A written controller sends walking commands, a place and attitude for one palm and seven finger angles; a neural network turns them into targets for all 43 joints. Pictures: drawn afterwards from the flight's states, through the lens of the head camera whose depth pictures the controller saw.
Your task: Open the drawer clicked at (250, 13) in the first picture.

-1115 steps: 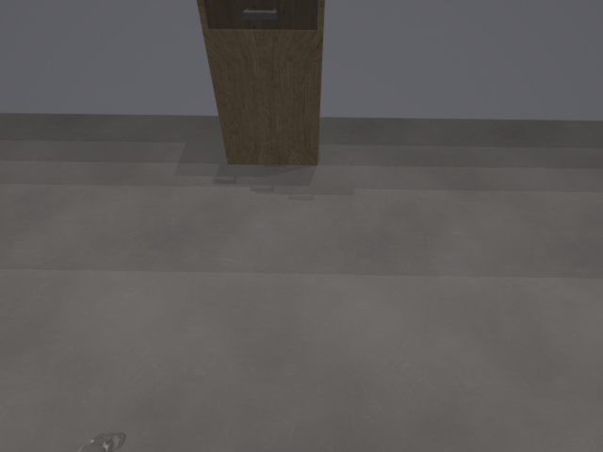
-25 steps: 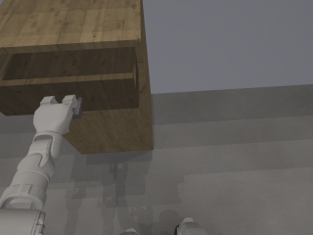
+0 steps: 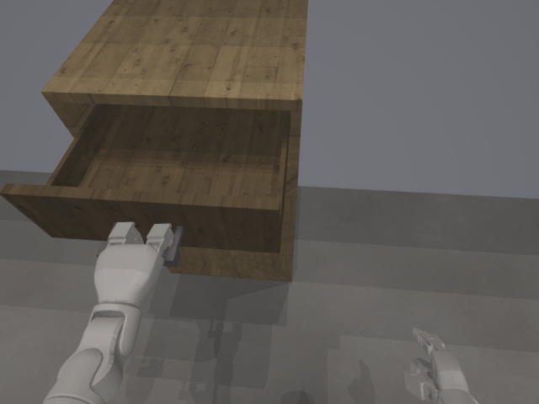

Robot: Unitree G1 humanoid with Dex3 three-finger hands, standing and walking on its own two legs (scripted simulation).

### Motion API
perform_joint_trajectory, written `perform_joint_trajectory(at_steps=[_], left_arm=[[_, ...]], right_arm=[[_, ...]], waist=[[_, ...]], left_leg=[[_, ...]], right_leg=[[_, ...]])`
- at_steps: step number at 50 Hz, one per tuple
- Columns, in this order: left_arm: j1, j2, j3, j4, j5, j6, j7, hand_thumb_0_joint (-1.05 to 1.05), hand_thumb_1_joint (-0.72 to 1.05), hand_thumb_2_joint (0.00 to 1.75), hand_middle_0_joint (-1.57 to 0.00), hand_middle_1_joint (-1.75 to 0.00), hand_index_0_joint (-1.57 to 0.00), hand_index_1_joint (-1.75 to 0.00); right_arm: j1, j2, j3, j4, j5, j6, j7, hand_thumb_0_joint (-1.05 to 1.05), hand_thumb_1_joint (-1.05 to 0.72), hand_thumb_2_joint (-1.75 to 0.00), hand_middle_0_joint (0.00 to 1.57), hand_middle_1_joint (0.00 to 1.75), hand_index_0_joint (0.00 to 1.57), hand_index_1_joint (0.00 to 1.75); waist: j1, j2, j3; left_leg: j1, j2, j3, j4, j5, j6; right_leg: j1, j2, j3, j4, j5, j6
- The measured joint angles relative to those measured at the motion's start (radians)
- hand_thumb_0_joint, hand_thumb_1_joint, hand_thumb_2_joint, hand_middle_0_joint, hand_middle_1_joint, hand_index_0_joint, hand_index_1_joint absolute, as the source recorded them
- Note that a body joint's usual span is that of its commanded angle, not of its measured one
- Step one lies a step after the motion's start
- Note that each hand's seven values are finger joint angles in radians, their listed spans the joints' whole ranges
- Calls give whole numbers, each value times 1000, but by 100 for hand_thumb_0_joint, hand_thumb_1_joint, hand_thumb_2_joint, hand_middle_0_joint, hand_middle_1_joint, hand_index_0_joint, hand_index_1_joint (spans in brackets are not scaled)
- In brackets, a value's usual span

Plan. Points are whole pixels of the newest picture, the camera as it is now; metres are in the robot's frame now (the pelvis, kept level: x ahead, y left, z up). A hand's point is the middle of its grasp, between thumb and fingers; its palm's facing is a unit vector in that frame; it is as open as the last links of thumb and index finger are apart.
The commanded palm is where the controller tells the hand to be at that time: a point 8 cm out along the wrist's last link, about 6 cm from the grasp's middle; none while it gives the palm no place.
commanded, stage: pull the drawer open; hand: left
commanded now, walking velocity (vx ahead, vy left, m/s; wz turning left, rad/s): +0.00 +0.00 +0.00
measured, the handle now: (143, 242) +0.34 +0.24 +0.01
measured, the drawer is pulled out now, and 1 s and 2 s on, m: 0.21 0.30 0.30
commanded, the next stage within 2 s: open the thumb to release the handle in 1.04 s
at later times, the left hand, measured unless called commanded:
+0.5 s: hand (144, 282) +0.28 +0.23 -0.01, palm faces -0.05 -0.04 -1.00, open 5.6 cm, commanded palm +0.23 +0.24 +0.04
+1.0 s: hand (126, 345) +0.19 +0.23 -0.01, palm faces -0.03 -0.06 -1.00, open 5.8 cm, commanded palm +0.16 +0.24 +0.04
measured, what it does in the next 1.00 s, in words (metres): stands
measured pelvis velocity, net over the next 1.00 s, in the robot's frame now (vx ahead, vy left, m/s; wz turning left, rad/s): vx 0.00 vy -0.02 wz -0.03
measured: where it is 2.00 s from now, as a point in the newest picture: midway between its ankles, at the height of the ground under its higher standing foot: outside the picture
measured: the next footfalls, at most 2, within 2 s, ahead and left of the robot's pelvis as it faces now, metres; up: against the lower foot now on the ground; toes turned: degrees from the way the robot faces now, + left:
none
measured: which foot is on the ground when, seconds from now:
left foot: down 0.00-1.00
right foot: down 0.00-1.00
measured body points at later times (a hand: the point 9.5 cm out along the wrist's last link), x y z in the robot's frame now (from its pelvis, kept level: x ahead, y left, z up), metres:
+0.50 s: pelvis -0.02 -0.02 +0.00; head +0.05 -0.05 +0.44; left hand +0.28 +0.23 +0.04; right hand +0.11 -0.28 -0.13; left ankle -0.06 +0.10 -0.71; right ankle +0.00 -0.12 -0.71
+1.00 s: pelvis +0.00 -0.02 -0.01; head +0.06 -0.04 +0.43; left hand +0.19 +0.23 +0.04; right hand +0.22 -0.24 -0.11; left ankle -0.06 +0.10 -0.71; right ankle +0.00 -0.12 -0.71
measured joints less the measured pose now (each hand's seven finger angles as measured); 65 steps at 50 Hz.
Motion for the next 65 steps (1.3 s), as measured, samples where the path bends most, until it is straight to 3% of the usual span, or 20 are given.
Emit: perform_joint_trajectory(at_steps=[8,16,20,27,33,40,48,57,65], left_arm=[[-60,-2,-11,56,-6,7,-55,1,69,83,-33,-135,-42,-135],[-97,14,39,110,-13,-39,-70,0,69,82,-34,-134,-42,-135],[-87,26,72,115,-21,-45,-68,0,70,81,-32,-134,-42,-135],[63,40,140,1,-64,-36,-67,2,71,77,-29,-134,-42,-134],[260,38,167,-164,-79,-40,-35,2,72,75,-27,-133,-40,-132],[404,27,138,-279,-57,-53,32,2,72,76,-27,-133,-39,-132],[488,11,100,-353,-40,-40,39,2,70,77,-26,-131,-40,-133],[481,12,95,-371,-28,-46,14,3,70,78,-27,-130,-41,-133],[434,-6,85,-348,-28,-35,17,1,63,78,-31,-129,-41,-132]], right_arm=[[-14,29,21,3,-5,13,-11,0,-91,-90,20,30,20,30],[39,27,15,24,-9,15,-17,0,-91,-90,20,30,20,30],[65,14,3,34,-6,17,-16,0,-91,-90,20,30,20,30],[99,-13,-16,18,1,8,-8,1,-91,-90,20,30,20,30],[90,-26,-26,4,-1,-3,8,1,-91,-90,20,30,20,30],[41,-21,-25,-9,-11,-11,20,1,-91,-90,20,30,20,30],[-25,15,8,-43,-17,-15,34,1,-91,-90,20,30,20,30],[-44,40,39,-63,-26,-17,39,1,-91,-90,20,30,20,30],[-9,23,23,-31,-34,-11,30,1,-91,-90,20,30,20,30]], waist=[[16,8,3],[4,7,9],[-13,5,13],[-57,0,13],[-70,-12,11],[-39,-14,6],[2,-5,-8],[24,-7,-7],[32,0,-6]], left_leg=[[13,-2,-13,-6,8,-7],[-8,3,-11,4,18,-17],[-14,9,0,5,22,-21],[4,23,34,-19,28,-24],[10,29,51,-17,15,-24],[-11,24,42,26,-13,-20],[-18,18,28,65,-44,-18],[-17,18,15,84,-60,-21],[-28,13,1,93,-57,-22]], right_leg=[[14,-3,-12,2,-1,-8],[-12,2,-12,19,6,-20],[-26,9,-1,25,13,-25],[-28,26,32,14,26,-28],[-32,35,48,22,18,-27],[-48,28,40,61,-12,-23],[-50,20,28,102,-48,-20],[-44,20,17,117,-66,-22],[-48,13,3,121,-66,-22]])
